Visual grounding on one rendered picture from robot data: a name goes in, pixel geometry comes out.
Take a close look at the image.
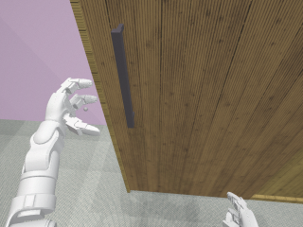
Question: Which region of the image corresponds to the right robot hand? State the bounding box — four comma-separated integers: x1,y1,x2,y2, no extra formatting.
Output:
223,192,258,227

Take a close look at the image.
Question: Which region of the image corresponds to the handle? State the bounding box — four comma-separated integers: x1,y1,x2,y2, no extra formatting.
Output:
111,24,135,129

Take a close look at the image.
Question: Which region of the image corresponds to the robot left forearm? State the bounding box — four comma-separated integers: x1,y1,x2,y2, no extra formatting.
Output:
5,120,66,227

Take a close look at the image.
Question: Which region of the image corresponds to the wardrobe door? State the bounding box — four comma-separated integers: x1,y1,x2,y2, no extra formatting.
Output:
255,147,303,199
79,0,303,200

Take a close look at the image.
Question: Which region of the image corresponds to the left robot hand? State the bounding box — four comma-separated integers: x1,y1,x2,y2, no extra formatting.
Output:
45,78,100,136

